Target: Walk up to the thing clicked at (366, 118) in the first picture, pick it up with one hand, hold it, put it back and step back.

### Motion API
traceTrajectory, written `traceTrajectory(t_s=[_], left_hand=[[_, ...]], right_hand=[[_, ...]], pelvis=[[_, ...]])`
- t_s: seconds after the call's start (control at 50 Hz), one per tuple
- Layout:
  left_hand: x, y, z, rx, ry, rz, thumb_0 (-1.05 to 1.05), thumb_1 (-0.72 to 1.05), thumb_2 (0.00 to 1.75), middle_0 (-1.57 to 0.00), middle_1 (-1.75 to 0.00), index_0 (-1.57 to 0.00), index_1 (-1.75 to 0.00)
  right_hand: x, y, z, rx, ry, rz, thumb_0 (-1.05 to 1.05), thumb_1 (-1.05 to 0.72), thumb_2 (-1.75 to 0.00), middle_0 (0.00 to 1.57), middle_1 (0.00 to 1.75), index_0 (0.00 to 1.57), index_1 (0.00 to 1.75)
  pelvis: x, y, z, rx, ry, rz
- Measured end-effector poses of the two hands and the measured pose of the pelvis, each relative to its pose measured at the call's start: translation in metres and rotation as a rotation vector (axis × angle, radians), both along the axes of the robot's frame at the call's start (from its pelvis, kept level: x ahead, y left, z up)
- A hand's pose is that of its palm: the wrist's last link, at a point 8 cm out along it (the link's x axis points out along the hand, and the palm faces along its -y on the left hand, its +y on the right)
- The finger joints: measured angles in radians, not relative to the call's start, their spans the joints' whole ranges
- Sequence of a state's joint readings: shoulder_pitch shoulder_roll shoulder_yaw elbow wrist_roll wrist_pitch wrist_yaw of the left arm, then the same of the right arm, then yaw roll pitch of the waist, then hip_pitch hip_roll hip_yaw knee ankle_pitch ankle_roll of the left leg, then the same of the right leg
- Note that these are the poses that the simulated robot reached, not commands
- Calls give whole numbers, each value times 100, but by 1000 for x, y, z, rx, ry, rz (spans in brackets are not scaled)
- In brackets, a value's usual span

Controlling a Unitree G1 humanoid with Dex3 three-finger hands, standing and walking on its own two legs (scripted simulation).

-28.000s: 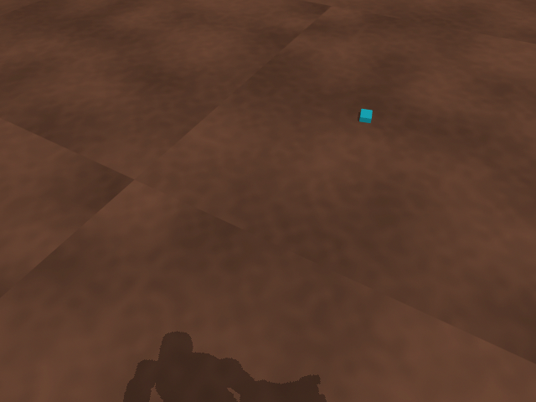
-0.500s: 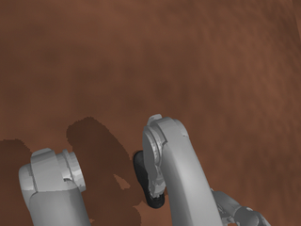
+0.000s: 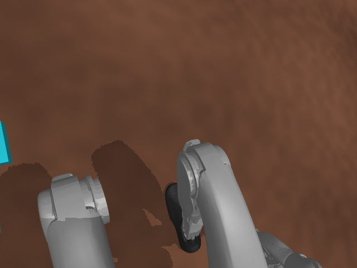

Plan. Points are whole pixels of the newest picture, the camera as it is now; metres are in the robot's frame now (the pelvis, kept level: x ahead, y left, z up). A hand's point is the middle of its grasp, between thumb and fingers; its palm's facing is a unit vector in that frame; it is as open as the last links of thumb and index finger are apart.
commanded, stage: withdraw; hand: left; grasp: from above
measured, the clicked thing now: out of the picture +0.41 +0.32 -0.28
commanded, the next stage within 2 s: home in 0.70 s
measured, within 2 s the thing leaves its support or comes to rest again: neither
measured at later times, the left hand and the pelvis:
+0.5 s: hand out of the picture +0.37 +0.32 -0.07, palm faces -0.55 -0.12 -0.83, open 13.4 cm; pelvis -0.02 -0.02 +0.08, yaw +7 degrees
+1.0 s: hand out of the picture +0.42 +0.32 -0.09, palm faces -0.36 -0.10 -0.93, open 12.6 cm; pelvis -0.01 +0.00 +0.06, yaw +6 degrees
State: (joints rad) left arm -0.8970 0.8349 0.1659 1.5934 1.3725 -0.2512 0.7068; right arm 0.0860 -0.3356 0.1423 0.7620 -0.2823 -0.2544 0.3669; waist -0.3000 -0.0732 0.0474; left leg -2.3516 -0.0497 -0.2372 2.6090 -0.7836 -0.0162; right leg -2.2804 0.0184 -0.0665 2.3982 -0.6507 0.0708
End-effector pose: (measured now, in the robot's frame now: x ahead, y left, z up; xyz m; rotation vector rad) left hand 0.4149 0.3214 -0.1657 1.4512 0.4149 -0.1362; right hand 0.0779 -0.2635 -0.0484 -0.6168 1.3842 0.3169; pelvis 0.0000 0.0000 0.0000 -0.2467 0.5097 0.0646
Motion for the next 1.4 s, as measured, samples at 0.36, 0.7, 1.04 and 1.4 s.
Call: traceTrajectory(t_s=[0.36, 0.7, 1.04, 1.4], left_hand=[[-7, 3, 166, 51, 217, 54, 0, -48, 99, -19, -96, -16, -100], [-40, 5, 88, 0, 157, -92, 0, -41, 92, -25, -90, -23, -93], [-2, 1, 146, 34, 53, 97, 0, -13, 91, -24, -70, -22, -71], [-146, -27, 299, -462, 62, 360, 0, 80, 89, -22, -33, -22, -33]], right_hand=[[33, -1, 24, 85, -130, -255, 0, -92, -91, 20, 30, 20, 30], [4, -32, 18, -145, -81, -146, 0, -92, -91, 20, 30, 20, 30], [-21, 9, 14, 21, -35, -382, 0, -90, -90, 20, 30, 20, 30], [142, 15, 149, 109, -470, -225, 1, -90, -90, 20, 30, 20, 30]], pelvis=[[-12, -8, 82, 98, 96, 54], [-22, -15, 44, 89, 56, 55], [-6, -2, 70, 74, 139, 48], [-6, -13, 198, 141, 58, 80]])
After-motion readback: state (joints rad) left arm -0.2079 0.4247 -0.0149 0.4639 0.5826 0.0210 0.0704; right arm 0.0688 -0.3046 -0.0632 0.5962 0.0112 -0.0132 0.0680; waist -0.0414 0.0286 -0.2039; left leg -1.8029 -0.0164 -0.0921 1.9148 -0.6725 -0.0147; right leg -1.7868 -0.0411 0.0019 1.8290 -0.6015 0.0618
